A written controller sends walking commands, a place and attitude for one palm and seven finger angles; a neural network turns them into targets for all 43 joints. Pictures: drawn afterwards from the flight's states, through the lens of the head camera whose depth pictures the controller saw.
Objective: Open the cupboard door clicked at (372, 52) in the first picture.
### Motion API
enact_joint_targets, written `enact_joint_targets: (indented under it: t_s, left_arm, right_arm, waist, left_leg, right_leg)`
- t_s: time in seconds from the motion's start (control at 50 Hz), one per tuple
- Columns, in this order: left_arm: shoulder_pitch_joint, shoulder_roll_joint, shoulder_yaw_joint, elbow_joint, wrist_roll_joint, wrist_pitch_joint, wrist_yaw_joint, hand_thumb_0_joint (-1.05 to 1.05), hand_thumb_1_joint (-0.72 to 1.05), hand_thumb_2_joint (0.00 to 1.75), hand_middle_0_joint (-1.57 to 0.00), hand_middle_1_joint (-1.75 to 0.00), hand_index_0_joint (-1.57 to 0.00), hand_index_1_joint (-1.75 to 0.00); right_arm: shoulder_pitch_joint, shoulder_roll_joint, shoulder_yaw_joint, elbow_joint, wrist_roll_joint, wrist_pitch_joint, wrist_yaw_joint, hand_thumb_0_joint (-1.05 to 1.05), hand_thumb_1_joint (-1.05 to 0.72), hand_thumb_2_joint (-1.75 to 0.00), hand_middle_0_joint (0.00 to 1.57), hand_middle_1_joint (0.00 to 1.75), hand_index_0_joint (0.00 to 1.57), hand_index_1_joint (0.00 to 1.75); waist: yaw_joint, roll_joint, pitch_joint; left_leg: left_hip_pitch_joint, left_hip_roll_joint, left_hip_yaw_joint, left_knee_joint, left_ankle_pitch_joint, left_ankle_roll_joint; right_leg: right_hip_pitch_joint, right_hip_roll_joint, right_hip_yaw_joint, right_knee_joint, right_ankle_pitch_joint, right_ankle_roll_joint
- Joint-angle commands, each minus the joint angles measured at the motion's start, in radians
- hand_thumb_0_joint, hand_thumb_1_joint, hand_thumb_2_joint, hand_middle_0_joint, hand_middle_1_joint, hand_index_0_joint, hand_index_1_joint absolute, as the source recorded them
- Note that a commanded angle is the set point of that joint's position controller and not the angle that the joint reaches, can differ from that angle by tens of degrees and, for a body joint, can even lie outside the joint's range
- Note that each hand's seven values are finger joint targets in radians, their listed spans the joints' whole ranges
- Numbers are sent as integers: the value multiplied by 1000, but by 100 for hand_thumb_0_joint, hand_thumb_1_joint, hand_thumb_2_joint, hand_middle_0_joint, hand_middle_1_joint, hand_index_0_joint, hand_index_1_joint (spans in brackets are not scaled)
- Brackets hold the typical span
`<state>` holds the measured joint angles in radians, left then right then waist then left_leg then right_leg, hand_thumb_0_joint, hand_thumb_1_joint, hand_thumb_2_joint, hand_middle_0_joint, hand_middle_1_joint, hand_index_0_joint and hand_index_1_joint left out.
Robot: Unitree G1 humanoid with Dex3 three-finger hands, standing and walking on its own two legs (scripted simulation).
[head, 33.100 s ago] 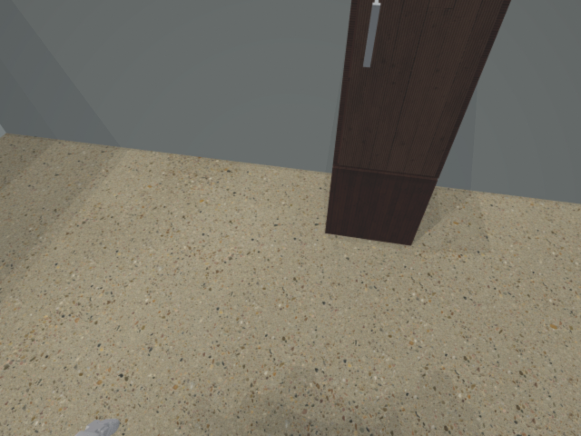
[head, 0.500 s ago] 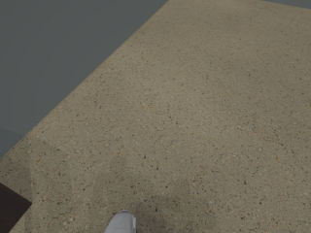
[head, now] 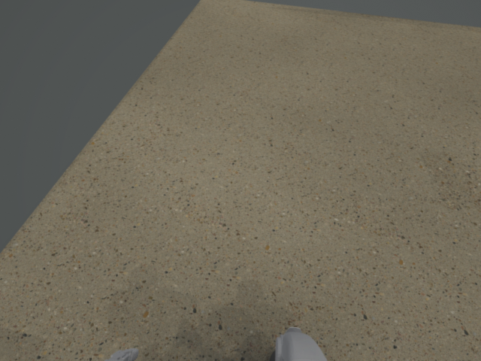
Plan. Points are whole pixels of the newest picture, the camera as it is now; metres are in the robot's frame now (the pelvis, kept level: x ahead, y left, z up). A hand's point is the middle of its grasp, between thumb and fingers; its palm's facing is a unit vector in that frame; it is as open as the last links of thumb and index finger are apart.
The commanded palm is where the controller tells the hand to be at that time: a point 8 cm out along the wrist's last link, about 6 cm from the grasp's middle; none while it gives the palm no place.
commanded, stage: walk to a spot facing it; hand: left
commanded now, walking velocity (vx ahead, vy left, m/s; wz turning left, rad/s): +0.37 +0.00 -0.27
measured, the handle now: out of the picture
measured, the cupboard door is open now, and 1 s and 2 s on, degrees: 47 47 47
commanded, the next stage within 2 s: turn to face it in 0.50 s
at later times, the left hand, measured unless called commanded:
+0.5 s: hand (189, 325) +0.21 +0.11 -0.17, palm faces +0.02 -0.98 -0.19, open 7.3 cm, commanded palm none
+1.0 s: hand (186, 208) +0.49 +0.15 -0.17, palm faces +0.17 -0.96 -0.20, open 7.4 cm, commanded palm none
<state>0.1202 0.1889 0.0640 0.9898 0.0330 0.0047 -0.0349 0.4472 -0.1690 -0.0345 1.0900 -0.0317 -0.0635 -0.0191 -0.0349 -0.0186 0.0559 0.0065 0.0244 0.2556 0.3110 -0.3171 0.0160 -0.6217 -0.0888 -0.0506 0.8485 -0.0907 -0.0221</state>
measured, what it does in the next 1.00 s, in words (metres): walks ahead: right foot, then left foot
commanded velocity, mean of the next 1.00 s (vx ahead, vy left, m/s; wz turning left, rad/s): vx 0.19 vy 0.00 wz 0.27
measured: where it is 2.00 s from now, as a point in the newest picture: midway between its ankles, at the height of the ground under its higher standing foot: (263, 282)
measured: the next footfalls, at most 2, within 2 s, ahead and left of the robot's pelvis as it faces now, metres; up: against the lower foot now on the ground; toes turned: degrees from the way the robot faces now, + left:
right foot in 0.14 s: +0.20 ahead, -0.12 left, +0.00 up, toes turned -8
left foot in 0.70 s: +0.47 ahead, +0.04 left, +0.00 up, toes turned +8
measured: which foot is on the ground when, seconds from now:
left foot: down 0.00-0.14, up 0.16-0.68, down 0.70-1.00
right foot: up 0.00-0.12, down 0.14-0.72, up 0.74-1.00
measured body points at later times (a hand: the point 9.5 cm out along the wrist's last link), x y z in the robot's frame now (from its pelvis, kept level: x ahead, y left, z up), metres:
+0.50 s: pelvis +0.24 -0.07 +0.00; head +0.26 -0.08 +0.45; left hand +0.21 +0.16 -0.15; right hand +0.28 -0.31 -0.15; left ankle +0.34 +0.08 -0.68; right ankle +0.16 -0.11 -0.74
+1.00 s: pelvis +0.41 -0.05 +0.00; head +0.46 -0.03 +0.44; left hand +0.48 +0.20 -0.15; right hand +0.49 -0.29 -0.15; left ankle +0.44 +0.04 -0.74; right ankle +0.46 -0.22 -0.67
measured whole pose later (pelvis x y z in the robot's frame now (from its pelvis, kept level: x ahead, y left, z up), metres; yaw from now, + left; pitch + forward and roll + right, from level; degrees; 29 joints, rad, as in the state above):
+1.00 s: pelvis +0.41 -0.05 +0.00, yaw +8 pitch +2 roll -1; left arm 0.12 0.18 0.07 0.94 0.03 0.01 0.01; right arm 0.22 -0.19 -0.05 1.01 -0.02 0.00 -0.01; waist -0.01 -0.01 0.07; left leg -0.32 -0.04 0.02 0.49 -0.20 0.06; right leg -0.56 -0.09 0.03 1.02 -0.31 0.09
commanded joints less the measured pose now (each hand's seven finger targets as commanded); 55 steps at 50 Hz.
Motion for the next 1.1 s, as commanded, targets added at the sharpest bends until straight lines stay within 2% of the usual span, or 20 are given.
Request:
enact_joint_targets:
  t_s: [0.0, 0.04, 0.08, 0.1, 0.12, 0.14, 0.18, 0.24, 0.52, 0.62, 0.64, 0.66, 0.68, 0.7, 0.72, 0.76, 0.82, 0.94, 1.02, 1.08]
  left_arm:
    - [-99, 8, -4, -75, -8, -24, -5, 0, 90, 90, -20, -30, -20, -30]
    - [-42, 30, 0, -64, -10, -30, -1, 0, 90, 90, -20, -30, -20, -30]
    - [189, 68, 16, 8, -6, -48, 8, 0, 90, 90, -20, -30, -20, -30]
    - [350, 141, 39, 57, 1, -59, 18, 0, 90, 90, -20, -30, -20, -30]
    - [445, 244, 69, 75, -5, -62, 32, 0, 90, 90, -20, -30, -20, -30]
    - [390, 260, 64, 67, -30, -57, 42, 0, 90, 90, -20, -30, -20, -30]
    - [228, 154, 33, 29, -33, -58, 51, 0, 90, 90, -20, -30, -20, -30]
    - [162, 65, 0, 23, -25, -82, 45, 0, 90, 90, -20, -30, -20, -30]
    - [373, 55, -23, 151, -18, -115, 55, 0, 90, 90, -20, -30, -20, -30]
    - [354, 89, -20, 167, -15, -109, 67, 0, 90, 90, -20, -30, -20, -30]
    - [336, 106, -17, 162, -19, -106, 68, 0, 90, 90, -20, -30, -20, -30]
    - [332, 107, -15, 144, -26, -100, 64, 0, 90, 90, -20, -30, -20, -30]
    - [373, 65, -22, 119, -43, -98, 62, 0, 90, 90, -20, -30, -20, -30]
    - [340, 29, -29, 79, -46, -96, 67, 0, 90, 90, -20, -30, -20, -30]
    - [279, 51, -17, 50, -33, -79, 78, 0, 90, 90, -20, -30, -20, -30]
    - [219, 17, -6, 27, -16, -52, 68, 0, 90, 90, -20, -30, -20, -30]
    - [266, -1, 3, 27, -13, -8, 56, 0, 90, 90, -20, -30, -20, -30]
    - [126, 42, 24, -64, -10, 15, 48, 0, 90, 90, -20, -30, -20, -30]
    - [12, 63, 19, -130, -14, 9, 48, 0, 90, 90, -20, -30, -20, -30]
    - [48, 85, 18, -143, -21, -5, 53, 0, 90, 90, -20, -30, -20, -30]
  right_arm:
    - [111, -113, -7, 4, -7, -14, -6, 0, -90, -90, 20, 30, 20, 30]
    - [109, -133, -6, 14, -6, -11, -8, 0, -90, -90, 20, 30, 20, 30]
    - [65, -150, -10, 11, 3, -7, -7, 0, -90, -90, 20, 30, 20, 30]
    - [40, -131, -8, -5, 19, -11, 3, 0, -90, -90, 20, 30, 20, 30]
    - [82, -62, 2, -36, 35, -15, 5, 0, -90, -90, 20, 30, 20, 30]
    - [0, -89, -8, -53, 33, -8, 9, 0, -90, -90, 20, 30, 20, 30]
    - [-99, -60, -18, -62, 28, -1, 10, 0, -90, -90, 20, 30, 20, 30]
    - [-7, 3, -9, -14, 13, 34, 14, 0, -90, -90, 20, 30, 20, 30]
    - [-379, -26, -12, -127, 19, 36, 46, 0, -90, -90, 20, 30, 20, 30]
    - [-272, -44, -4, -84, 15, 22, 27, 0, -90, -90, 20, 30, 20, 30]
    - [-165, -73, -11, -53, 12, 20, 21, 0, -90, -90, 20, 30, 20, 30]
    - [-53, -132, -23, -31, 5, 18, 13, 0, -90, -90, 20, 30, 20, 30]
    - [44, -232, -42, -31, -4, 14, 5, 0, -90, -90, 20, 30, 20, 30]
    - [73, -258, -44, -30, 16, 25, -8, 0, -90, -90, 20, 30, 20, 30]
    - [12, -257, -42, -39, 23, 29, -8, 0, -90, -90, 20, 30, 20, 30]
    - [-99, -175, -25, -80, 20, 16, -20, 0, -90, -90, 20, 30, 20, 30]
    - [-208, -149, -18, -116, 17, 16, -16, 0, -90, -90, 20, 30, 20, 30]
    - [-221, -191, -48, -153, 7, 42, 1, 0, -90, -90, 20, 30, 20, 30]
    - [-186, -213, -64, -161, 0, 57, 3, 0, -90, -90, 20, 30, 20, 30]
    - [-211, -235, -78, -184, 6, 68, 1, 0, -90, -90, 20, 30, 20, 30]
  waist:
    - [-12, 118, 93]
    - [25, 124, 55]
    - [133, 97, -64]
    - [200, -2, -166]
    - [202, -260, -284]
    - [180, -185, -223]
    - [105, -36, -28]
    - [8, -57, 5]
    - [62, -57, 74]
    - [-8, -66, 6]
    - [-56, -66, -58]
    - [-98, -25, -141]
    - [-105, 160, -294]
    - [-96, 193, -324]
    - [-67, 91, -227]
    - [-5, 94, -69]
    - [64, 79, -70]
    - [48, 142, -78]
    - [16, 168, -96]
    - [40, 174, -124]
  left_leg:
    - [-17, 300, -98, -94, 598, 77]
    - [2, 313, -80, 6, 797, 76]
    - [-50, 267, -41, 282, 916, 37]
    - [-250, 200, -1, 531, 707, 5]
    - [-562, 12, -15, 908, -166, -52]
    - [-656, 40, -180, 1055, -247, -25]
    - [-644, 125, -240, 1004, -71, -26]
    - [-500, 142, -221, 842, 20, -43]
    - [-700, 79, -160, 477, 150, -38]
    - [-414, -42, -83, 302, 123, 22]
    - [-273, -60, -79, 233, 211, 36]
    - [-42, 29, -161, 232, 492, 79]
    - [225, 299, -517, 283, 921, 221]
    - [222, 449, -700, 199, 1274, 338]
    - [84, 437, -611, 155, 1135, 332]
    - [-176, 341, -538, 66, 872, 236]
    - [-326, 234, -387, 27, 706, 153]
    - [-341, 180, -462, -23, 315, 138]
    - [-276, 177, -537, 31, 383, 147]
    - [-286, 173, -567, 122, 506, 128]
  right_leg:
    - [44, 21, -55, -146, -51, -39]
    - [164, 61, -80, -180, -133, -68]
    - [462, 111, -103, -283, -106, -103]
    - [739, -11, 50, -325, -127, -149]
    - [968, -321, 589, -460, -98, -278]
    - [885, -350, 633, -562, -94, -279]
    - [586, -272, 426, -603, -34, -209]
    - [384, -167, 174, -656, 66, -145]
    - [687, -170, 49, -627, 510, -111]
    - [711, -157, -42, -403, 957, -71]
    - [682, -135, -76, -260, 952, -38]
    - [531, -106, -108, -60, 739, 4]
    - [255, 24, -116, 275, 44, 52]
    - [152, 85, -7, 505, -513, 46]
    - [122, 45, 74, 550, -486, 42]
    - [84, 4, 82, 510, -366, 74]
    - [175, 1, 60, 373, -264, 99]
    - [141, 16, 40, 158, -194, 114]
    - [174, 56, 31, -24, -255, 105]
    - [320, 88, 29, -220, -235, 92]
